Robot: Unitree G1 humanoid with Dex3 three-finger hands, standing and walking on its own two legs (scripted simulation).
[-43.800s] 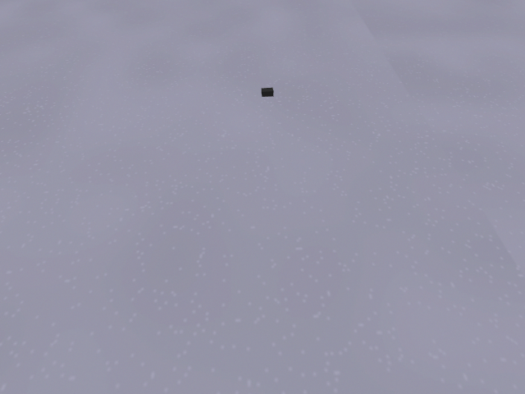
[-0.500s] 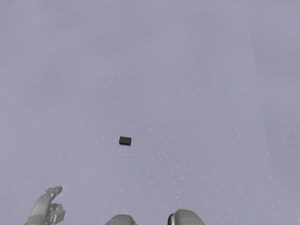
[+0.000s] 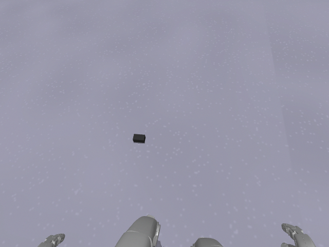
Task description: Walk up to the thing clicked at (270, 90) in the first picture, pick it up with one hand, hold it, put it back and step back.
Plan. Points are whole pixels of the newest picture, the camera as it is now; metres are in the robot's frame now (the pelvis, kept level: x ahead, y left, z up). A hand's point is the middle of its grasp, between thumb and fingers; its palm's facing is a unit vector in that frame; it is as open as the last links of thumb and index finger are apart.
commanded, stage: step back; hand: left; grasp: from above
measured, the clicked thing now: (139, 138) +0.79 +0.27 -0.74
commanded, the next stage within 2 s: stand in 1.76 s
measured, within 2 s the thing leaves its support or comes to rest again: neither
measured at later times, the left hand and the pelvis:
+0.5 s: hand out of the picture -0.09 +0.28 -0.15, palm faces +0.02 -0.92 -0.40, open 7.4 cm; pelvis -0.18 +0.00 +0.00, yaw +1 degrees
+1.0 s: hand out of the picture -0.23 +0.28 -0.13, palm faces +0.07 -0.91 -0.40, open 7.4 cm; pelvis -0.29 -0.01 +0.01, yaw +4 degrees
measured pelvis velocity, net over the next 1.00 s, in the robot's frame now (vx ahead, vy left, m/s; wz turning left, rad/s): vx -0.29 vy -0.01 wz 0.08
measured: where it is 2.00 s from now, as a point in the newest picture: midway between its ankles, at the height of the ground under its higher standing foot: outside the picture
